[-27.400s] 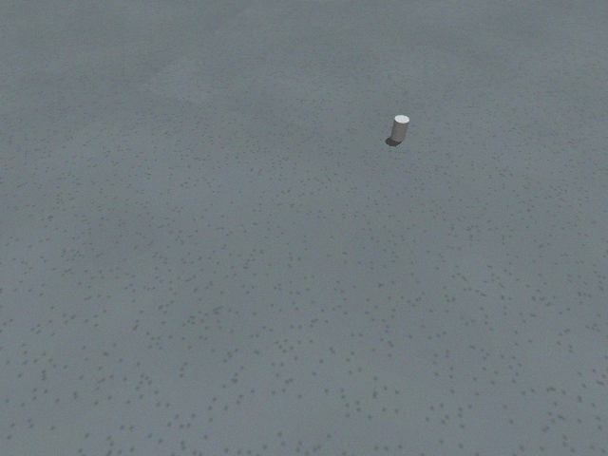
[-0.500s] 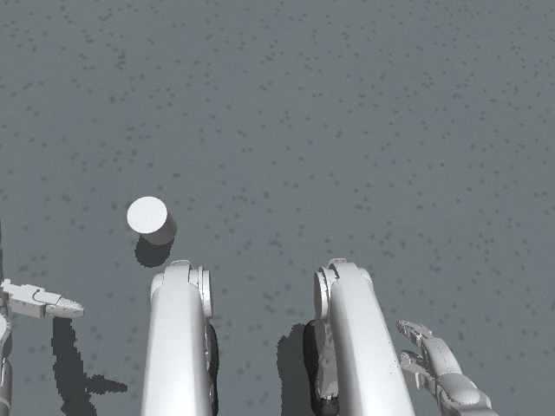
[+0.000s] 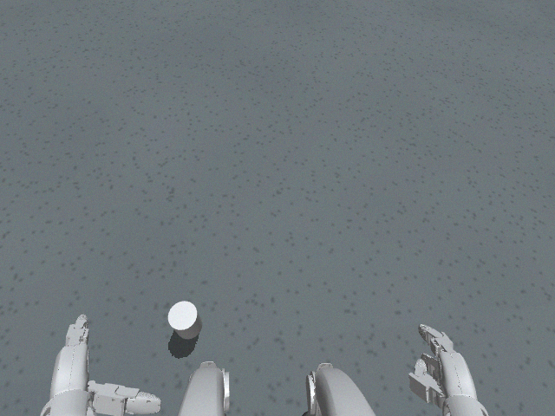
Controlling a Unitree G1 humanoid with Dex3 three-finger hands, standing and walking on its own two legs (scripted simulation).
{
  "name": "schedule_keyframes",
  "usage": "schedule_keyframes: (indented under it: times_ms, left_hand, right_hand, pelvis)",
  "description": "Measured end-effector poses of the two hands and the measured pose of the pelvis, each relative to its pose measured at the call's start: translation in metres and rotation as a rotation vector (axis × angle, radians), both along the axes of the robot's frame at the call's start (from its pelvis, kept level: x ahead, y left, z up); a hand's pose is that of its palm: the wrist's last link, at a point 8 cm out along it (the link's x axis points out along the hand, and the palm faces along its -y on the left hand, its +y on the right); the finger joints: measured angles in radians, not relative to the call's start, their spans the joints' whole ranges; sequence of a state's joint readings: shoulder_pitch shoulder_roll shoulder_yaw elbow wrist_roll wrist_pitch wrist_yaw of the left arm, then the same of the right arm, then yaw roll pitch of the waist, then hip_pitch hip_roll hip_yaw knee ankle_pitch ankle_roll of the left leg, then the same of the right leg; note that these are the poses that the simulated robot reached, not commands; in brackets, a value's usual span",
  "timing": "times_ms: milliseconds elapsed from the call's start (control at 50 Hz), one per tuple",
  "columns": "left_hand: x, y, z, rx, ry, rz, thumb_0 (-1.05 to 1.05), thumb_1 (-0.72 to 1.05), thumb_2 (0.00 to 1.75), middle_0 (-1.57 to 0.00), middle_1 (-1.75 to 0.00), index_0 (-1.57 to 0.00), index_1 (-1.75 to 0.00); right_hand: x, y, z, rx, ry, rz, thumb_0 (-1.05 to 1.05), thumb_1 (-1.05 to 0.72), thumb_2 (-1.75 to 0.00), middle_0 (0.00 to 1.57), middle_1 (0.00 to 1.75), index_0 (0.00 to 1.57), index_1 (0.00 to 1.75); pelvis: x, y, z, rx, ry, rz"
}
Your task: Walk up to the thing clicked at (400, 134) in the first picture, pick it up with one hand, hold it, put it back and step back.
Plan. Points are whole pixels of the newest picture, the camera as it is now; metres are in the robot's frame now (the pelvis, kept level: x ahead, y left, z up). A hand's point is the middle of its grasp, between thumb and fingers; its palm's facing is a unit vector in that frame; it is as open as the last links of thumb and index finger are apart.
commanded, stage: home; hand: left
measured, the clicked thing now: (186, 320) +0.41 +0.23 -0.59
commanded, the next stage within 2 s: none
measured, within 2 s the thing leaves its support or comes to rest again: neither
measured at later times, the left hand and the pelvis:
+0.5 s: hand (110, 385) +0.19 +0.20 +0.01, palm faces +0.13 -0.94 -0.31, open 17.5 cm; pelvis +0.03 +0.01 +0.07, yaw +1 degrees
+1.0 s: hand (122, 394) +0.17 +0.18 +0.01, palm faces +0.13 -0.95 -0.29, open 17.5 cm; pelvis +0.02 +0.00 +0.07, yaw +1 degrees
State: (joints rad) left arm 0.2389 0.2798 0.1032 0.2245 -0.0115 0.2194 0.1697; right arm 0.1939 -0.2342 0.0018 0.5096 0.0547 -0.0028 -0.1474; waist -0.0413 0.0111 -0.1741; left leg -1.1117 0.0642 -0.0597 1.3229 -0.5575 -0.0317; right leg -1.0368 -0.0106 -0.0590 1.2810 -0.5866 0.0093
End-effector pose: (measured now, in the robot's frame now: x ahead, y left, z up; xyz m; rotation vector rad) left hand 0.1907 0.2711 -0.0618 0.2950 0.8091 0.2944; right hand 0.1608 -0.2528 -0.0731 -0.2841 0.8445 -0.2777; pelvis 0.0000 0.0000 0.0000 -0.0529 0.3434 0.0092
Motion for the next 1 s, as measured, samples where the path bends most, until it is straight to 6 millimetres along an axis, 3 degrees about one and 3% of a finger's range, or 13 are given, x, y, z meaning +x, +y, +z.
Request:
schedule_keyframes:
  times_ms: [140, 300, 540, 760, 1000]
  left_hand:
    - [-0.005, -0.015, 0.057, -0.026, -0.027, -0.014, -0.01, -0.5, 0.07, -0.06, -0.06, -0.06, -0.06]
    - [-0.01, -0.026, 0.103, -0.038, -0.091, -0.05, -0.01, -0.53, 0.06, -0.06, -0.05, -0.06, -0.05]
    - [-0.03, -0.029, 0.098, -0.059, -0.043, -0.026, -0.01, -0.56, 0.04, -0.05, -0.05, -0.05, -0.05]
    - [-0.026, -0.038, 0.105, -0.063, -0.077, -0.04, -0.01, -0.56, 0.04, -0.05, -0.05, -0.05, -0.05]
    - [-0.038, -0.043, 0.102, -0.071, -0.057, -0.038, -0.01, -0.55, 0.05, -0.05, -0.05, -0.05, -0.05]
  right_hand:
    - [0.003, 0.016, 0.044, 0.013, -0.059, -0.02, 0.01, -0.9, -0.9, 0.2, 0.31, 0.2, 0.3]
    - [0.015, 0.033, 0.067, 0.048, -0.146, -0.01, 0.01, -0.9, -0.9, 0.2, 0.31, 0.2, 0.3]
    - [0.026, 0.033, 0.078, 0.036, -0.172, 0.063, 0.01, -0.9, -0.9, 0.2, 0.31, 0.21, 0.3]
    - [0.017, 0.019, 0.08, 0.028, -0.176, 0.05, 0.01, -0.9, -0.9, 0.2, 0.31, 0.2, 0.3]
    - [0.005, 0.013, 0.078, 0.034, -0.161, 0.044, 0.01, -0.9, -0.9, 0.2, 0.31, 0.2, 0.3]
  pelvis:
    - [0.02, 0.007, 0.04, 0.001, -0.088, 0.012]
    - [0.032, 0.013, 0.06, 0.004, -0.156, 0.012]
    - [0.027, 0.008, 0.066, 0.012, -0.19, 0.021]
    - [0.023, 0.001, 0.07, 0.018, -0.209, 0.02]
    - [0.016, -0.004, 0.071, 0.023, -0.219, 0.018]
